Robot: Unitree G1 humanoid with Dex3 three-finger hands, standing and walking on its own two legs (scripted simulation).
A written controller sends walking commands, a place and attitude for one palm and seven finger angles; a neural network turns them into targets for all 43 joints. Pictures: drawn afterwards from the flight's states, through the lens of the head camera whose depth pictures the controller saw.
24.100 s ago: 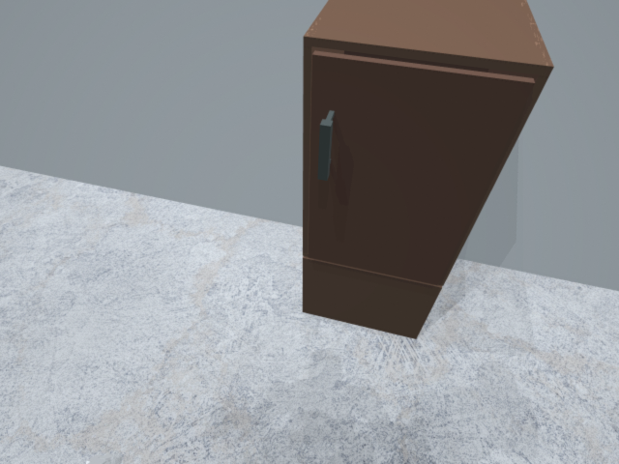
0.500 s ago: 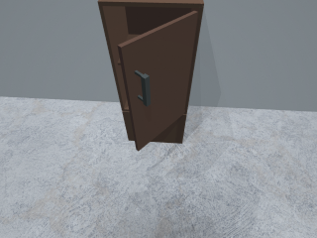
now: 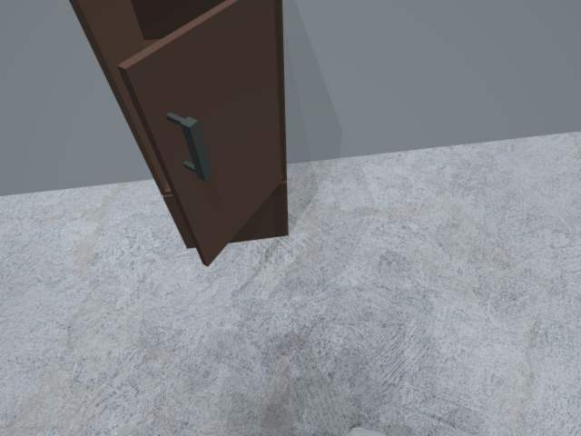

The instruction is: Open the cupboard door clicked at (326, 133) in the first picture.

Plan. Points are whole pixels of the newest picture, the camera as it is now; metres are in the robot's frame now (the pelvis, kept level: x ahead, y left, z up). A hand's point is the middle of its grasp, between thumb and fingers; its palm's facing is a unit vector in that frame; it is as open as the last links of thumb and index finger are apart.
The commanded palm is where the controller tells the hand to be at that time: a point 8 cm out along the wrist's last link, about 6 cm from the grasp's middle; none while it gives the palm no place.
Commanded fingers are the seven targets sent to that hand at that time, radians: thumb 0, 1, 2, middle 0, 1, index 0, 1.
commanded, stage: walk to a spot facing it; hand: left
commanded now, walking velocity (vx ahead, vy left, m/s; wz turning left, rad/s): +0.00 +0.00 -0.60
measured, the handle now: (189, 147) +0.58 +0.23 +0.02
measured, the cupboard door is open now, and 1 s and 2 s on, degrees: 49 49 49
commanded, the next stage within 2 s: none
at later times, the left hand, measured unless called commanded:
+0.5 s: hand (210, 412) +0.17 +0.15 -0.16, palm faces -0.28 -0.94 -0.21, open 7.4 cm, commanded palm none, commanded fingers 0.00 0.90 0.90 -0.20 -0.30 -0.20 -0.30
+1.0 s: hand (273, 371) +0.23 +0.05 -0.16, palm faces -0.58 -0.79 -0.19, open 7.4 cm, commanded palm none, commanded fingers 0.00 0.90 0.90 -0.20 -0.30 -0.20 -0.30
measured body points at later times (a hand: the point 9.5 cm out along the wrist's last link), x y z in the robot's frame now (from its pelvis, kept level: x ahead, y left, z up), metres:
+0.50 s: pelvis +0.01 -0.02 +0.00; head +0.07 -0.03 +0.44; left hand +0.18 +0.20 -0.14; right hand -0.01 -0.29 -0.14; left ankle +0.03 +0.12 -0.74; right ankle -0.03 -0.14 -0.70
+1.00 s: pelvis +0.03 -0.05 +0.00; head +0.07 -0.07 +0.45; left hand +0.26 +0.09 -0.14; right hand -0.10 -0.28 -0.13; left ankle +0.09 +0.08 -0.74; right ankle -0.05 -0.16 -0.69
